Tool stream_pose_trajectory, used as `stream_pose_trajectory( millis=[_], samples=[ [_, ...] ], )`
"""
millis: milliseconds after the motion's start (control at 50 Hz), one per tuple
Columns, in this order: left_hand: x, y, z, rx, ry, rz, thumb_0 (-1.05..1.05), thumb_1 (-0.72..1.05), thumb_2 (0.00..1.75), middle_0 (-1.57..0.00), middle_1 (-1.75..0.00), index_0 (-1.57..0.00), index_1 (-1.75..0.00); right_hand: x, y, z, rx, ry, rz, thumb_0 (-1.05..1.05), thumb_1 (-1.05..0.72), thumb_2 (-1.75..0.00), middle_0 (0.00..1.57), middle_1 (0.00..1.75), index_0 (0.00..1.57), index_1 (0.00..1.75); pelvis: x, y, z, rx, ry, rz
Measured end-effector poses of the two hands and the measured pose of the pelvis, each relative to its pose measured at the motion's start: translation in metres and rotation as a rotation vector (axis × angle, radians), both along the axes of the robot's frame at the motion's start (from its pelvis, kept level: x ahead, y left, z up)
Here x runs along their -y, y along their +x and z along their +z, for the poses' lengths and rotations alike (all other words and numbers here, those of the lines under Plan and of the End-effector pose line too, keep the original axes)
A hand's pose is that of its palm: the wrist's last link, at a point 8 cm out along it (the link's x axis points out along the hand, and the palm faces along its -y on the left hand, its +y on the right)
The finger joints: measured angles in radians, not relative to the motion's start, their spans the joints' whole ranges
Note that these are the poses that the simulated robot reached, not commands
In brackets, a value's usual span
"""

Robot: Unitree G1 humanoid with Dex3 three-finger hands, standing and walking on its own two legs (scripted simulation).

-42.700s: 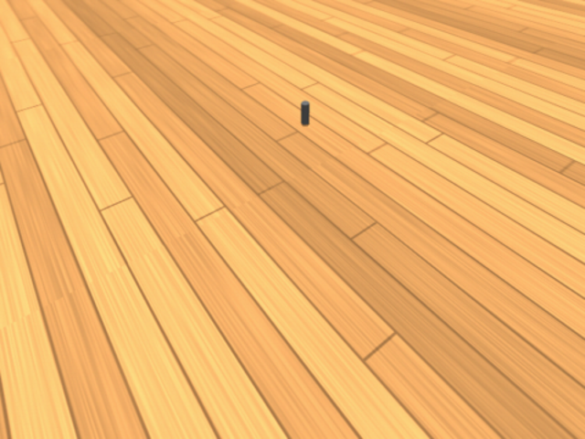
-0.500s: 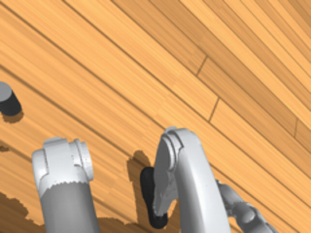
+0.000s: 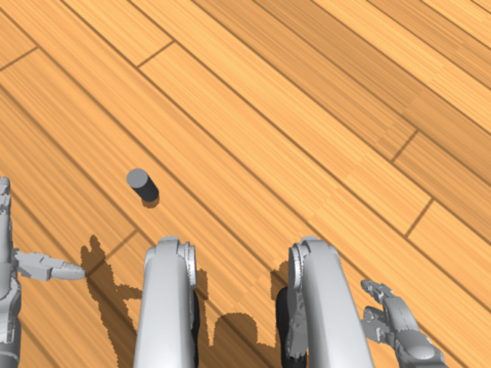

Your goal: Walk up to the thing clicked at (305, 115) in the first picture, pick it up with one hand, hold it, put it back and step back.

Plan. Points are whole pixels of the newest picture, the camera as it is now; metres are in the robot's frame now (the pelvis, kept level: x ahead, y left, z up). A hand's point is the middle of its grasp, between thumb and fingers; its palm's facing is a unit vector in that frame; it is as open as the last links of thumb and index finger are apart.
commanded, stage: home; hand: left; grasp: from the side
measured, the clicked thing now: (144, 186) +0.48 +0.28 -0.37
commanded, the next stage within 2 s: none
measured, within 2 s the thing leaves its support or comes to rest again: neither
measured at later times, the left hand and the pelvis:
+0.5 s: hand (4, 263) +0.26 +0.24 +0.12, palm faces +0.22 -0.90 -0.38, open 17.4 cm; pelvis +0.07 +0.00 +0.22, yaw +5 degrees
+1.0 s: hand out of the picture +0.24 +0.21 +0.22, palm faces +0.21 -0.93 -0.30, open 17.5 cm; pelvis +0.09 +0.01 +0.28, yaw +6 degrees
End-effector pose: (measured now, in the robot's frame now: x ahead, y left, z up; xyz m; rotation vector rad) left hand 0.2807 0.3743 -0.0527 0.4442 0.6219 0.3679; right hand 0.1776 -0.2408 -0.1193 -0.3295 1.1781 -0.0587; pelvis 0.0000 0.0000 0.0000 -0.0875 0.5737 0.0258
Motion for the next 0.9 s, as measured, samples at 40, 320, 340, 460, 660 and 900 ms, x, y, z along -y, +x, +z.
stream_pose_trajectory(
  millis=[40, 320, 340, 460, 660, 900],
  samples=[
    [0.011, -0.007, 0.017, -0.023, -0.014, 0.012, -0.01, -0.50, 0.08, -0.06, -0.06, -0.06, -0.06, 0.000, 0.010, 0.021, 0.038, 0.003, -0.002, 0.01, -0.90, -0.90, 0.20, 0.30, 0.20, 0.31, 0.003, 0.003, 0.019, 0.004, 0.009, 0.007],
    [0.063, -0.031, 0.139, -0.130, -0.117, 0.093, -0.01, -0.55, 0.05, -0.05, -0.05, -0.06, -0.05, 0.006, 0.059, 0.179, 0.271, -0.045, -0.036, 0.01, -0.90, -0.90, 0.20, 0.30, 0.20, 0.31, 0.007, 0.042, 0.150, 0.120, 0.038, 0.045],
    [0.066, -0.032, 0.147, -0.137, -0.126, 0.097, -0.01, -0.55, 0.05, -0.05, -0.05, -0.06, -0.05, 0.006, 0.060, 0.189, 0.280, -0.049, -0.040, 0.01, -0.90, -0.90, 0.20, 0.30, 0.20, 0.31, 0.006, 0.044, 0.158, 0.132, 0.039, 0.047],
    [0.085, -0.040, 0.195, -0.156, -0.169, 0.107, -0.01, -0.54, 0.06, -0.05, -0.05, -0.06, -0.06, 0.000, 0.061, 0.244, 0.327, -0.064, -0.063, 0.01, -0.90, -0.90, 0.20, 0.30, 0.20, 0.31, 0.002, 0.061, 0.204, 0.211, 0.044, 0.061],
    [0.112, -0.050, 0.274, -0.113, -0.209, 0.065, -0.01, -0.54, 0.06, -0.05, -0.05, -0.06, -0.06, -0.021, 0.065, 0.306, 0.427, -0.039, -0.095, 0.01, -0.89, -0.90, 0.20, 0.30, 0.20, 0.31, -0.009, 0.084, 0.258, 0.336, 0.053, 0.073],
    [0.125, -0.063, 0.308, -0.075, -0.243, 0.044, -0.01, -0.55, 0.05, -0.05, -0.05, -0.06, -0.05, -0.037, 0.089, 0.331, 0.529, 0.011, -0.048, 0.01, -0.89, -0.90, 0.20, 0.30, 0.20, 0.31, -0.010, 0.093, 0.276, 0.405, 0.063, 0.081]
  ],
)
